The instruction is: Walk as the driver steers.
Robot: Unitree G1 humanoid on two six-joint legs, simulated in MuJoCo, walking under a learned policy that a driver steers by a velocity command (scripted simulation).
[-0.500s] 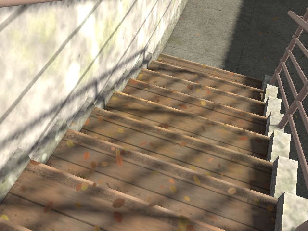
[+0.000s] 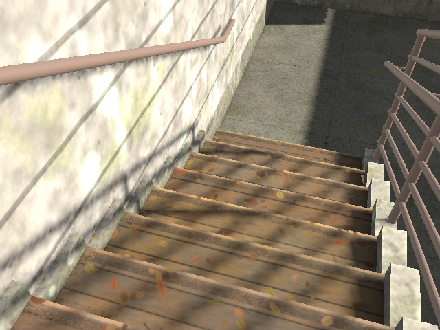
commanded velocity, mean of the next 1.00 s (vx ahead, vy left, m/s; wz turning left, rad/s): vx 0.00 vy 0.00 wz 0.00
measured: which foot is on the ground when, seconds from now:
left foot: down 0.00-1.00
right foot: down 0.00-1.00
